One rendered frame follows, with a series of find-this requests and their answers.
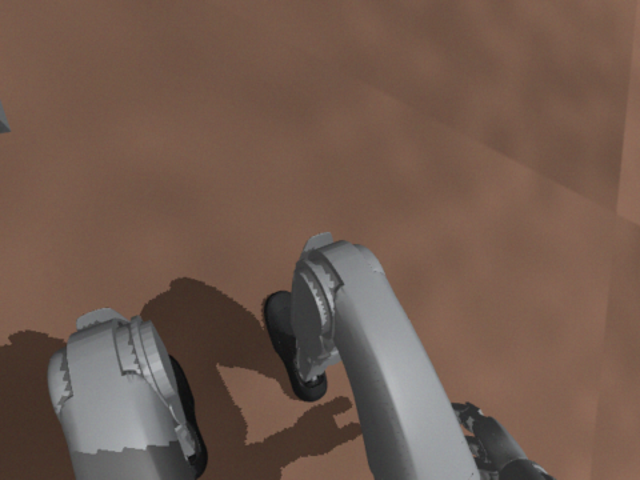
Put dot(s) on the right robot foot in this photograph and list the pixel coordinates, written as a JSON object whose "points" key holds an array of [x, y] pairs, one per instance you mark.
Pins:
{"points": [[277, 318]]}

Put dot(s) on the carton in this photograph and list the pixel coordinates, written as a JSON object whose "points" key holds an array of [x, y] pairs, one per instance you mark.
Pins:
{"points": [[4, 126]]}

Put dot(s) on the right robot arm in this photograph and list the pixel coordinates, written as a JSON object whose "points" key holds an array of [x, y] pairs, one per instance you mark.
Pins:
{"points": [[523, 469]]}

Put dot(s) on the right robot hand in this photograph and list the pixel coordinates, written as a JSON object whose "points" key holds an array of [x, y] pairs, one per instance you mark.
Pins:
{"points": [[493, 444]]}

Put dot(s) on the left robot foot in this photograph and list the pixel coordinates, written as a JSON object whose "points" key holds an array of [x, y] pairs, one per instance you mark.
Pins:
{"points": [[198, 461]]}

